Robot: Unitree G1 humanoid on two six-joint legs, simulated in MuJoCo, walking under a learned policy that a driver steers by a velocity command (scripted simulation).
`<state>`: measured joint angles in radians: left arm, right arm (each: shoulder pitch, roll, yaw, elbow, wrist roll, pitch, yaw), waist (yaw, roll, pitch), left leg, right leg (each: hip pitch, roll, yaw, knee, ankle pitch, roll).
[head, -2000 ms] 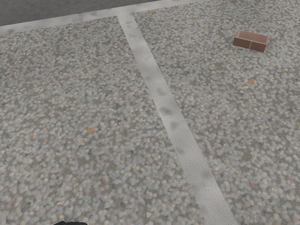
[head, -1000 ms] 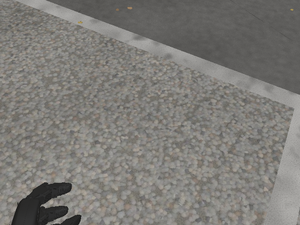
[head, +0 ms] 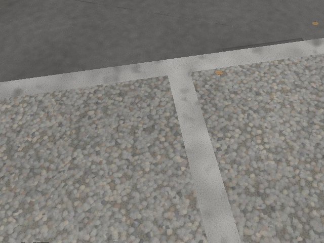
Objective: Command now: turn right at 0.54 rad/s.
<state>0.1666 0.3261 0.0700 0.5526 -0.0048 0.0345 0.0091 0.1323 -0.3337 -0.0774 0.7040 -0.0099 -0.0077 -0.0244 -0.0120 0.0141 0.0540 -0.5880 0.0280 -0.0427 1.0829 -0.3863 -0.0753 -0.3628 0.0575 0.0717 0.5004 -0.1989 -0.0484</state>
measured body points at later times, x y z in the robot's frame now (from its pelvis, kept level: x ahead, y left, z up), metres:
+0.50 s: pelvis +0.02 +0.00 +0.00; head +0.06 +0.01 +0.45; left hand +0.16 +0.30 -0.09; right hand +0.20 -0.27 -0.09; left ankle +0.05 +0.15 -0.74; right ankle +0.03 -0.11 -0.73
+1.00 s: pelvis +0.13 +0.08 -0.01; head +0.14 +0.08 +0.44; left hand -0.07 +0.28 -0.13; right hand +0.43 -0.01 -0.10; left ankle +0.15 +0.27 -0.68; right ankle +0.04 -0.11 -0.74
